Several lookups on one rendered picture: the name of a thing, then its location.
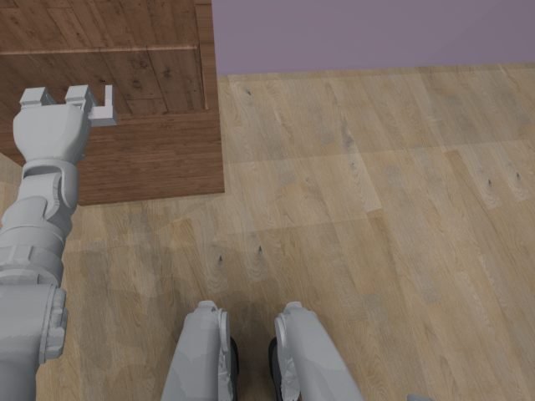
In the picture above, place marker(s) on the robot left forearm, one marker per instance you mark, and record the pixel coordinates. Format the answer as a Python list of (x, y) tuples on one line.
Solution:
[(32, 238)]

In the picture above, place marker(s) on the drawer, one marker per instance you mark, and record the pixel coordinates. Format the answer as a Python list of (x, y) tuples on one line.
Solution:
[(146, 78)]

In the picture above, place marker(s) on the left robot upper arm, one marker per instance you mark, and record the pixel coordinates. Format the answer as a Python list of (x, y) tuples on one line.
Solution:
[(33, 322)]

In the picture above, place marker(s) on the cabinet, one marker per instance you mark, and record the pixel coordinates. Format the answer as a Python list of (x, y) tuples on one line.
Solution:
[(146, 156)]

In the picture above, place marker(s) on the robot left hand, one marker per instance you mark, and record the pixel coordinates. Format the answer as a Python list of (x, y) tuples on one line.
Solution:
[(44, 129)]

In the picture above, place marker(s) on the handle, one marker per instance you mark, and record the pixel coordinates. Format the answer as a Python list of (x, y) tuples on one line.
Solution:
[(105, 115)]

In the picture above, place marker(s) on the left robot thigh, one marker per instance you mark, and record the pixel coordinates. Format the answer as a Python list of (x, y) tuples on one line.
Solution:
[(193, 374)]

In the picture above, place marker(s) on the robot right shin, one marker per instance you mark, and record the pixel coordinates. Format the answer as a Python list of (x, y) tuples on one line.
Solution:
[(290, 385)]

